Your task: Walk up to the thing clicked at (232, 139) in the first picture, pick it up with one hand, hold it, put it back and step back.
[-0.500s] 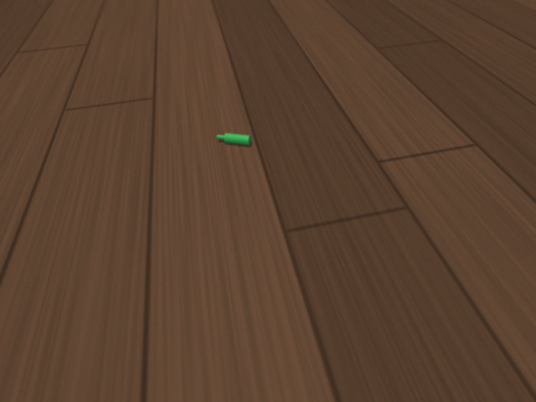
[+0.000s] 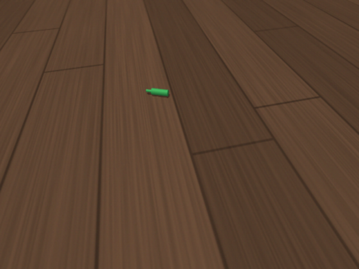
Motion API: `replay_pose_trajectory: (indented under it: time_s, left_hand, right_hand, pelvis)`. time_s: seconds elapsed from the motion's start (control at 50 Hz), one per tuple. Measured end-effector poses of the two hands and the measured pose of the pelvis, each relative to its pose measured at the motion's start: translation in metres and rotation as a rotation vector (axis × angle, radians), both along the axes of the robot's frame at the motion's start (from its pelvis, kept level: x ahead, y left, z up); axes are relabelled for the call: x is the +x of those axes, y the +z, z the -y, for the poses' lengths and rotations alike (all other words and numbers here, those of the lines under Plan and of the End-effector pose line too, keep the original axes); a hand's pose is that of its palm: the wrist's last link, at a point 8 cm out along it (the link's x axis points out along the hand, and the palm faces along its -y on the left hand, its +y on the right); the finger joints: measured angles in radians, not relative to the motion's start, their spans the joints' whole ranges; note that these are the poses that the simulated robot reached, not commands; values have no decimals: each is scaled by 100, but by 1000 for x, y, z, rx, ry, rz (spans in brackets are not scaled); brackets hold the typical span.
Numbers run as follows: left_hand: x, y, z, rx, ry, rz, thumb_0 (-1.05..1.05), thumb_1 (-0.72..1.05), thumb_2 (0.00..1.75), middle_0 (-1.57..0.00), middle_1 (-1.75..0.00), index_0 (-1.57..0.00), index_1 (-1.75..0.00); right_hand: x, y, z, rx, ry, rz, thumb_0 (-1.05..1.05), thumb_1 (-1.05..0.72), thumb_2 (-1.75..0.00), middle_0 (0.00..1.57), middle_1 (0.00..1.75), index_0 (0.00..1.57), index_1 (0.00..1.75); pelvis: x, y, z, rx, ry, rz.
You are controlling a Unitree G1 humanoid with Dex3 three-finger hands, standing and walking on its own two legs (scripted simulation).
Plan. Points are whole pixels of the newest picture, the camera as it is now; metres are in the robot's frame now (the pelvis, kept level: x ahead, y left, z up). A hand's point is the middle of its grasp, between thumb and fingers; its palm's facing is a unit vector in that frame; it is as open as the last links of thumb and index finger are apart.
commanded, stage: stand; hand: left
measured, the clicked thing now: (157, 91) +1.64 +0.21 -0.75
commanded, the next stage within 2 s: walk up in 0.62 s
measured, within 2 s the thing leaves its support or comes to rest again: neither
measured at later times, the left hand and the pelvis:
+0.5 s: hand out of the picture +0.08 +0.25 -0.16, palm faces -0.02 -0.94 -0.34, open 7.4 cm; pelvis +0.00 +0.00 +0.00, yaw +0 degrees
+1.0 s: hand out of the picture +0.14 +0.25 -0.13, palm faces -0.05 -0.89 -0.46, open 7.4 cm; pelvis +0.08 -0.05 -0.02, yaw -4 degrees
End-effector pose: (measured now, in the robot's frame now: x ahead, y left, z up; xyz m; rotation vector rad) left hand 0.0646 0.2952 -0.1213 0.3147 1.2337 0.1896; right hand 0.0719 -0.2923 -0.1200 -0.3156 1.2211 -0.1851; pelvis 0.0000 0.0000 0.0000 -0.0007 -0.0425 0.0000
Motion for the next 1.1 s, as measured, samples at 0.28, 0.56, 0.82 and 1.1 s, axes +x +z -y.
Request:
replay_pose_trajectory:
  time_s: [0.28,0.56,0.82,1.1]
  left_hand:
    - [3,1,0,4,3,1,1,91,90,-21,-30,-20,-30]
    - [6,1,1,2,2,10,1,91,90,-21,-30,-20,-30]
    - [37,17,-9,56,-91,11,1,91,90,-21,-30,-20,-30]
    - [81,33,18,106,-41,22,1,90,90,-21,-30,-20,-30]
  right_hand:
    - [4,0,1,2,3,1,1,-90,-90,20,30,20,30]
    - [7,2,3,-5,3,7,1,-90,-90,20,30,20,30]
    - [-4,0,47,1,-83,81,1,-90,-90,21,30,21,30]
    - [101,3,94,16,-42,85,1,-90,-90,20,30,20,30]
  pelvis:
    - [3,0,1,1,2,-1]
    - [5,0,2,0,2,0]
    - [27,-8,21,30,-73,-7]
    - [119,-5,56,-20,-88,12]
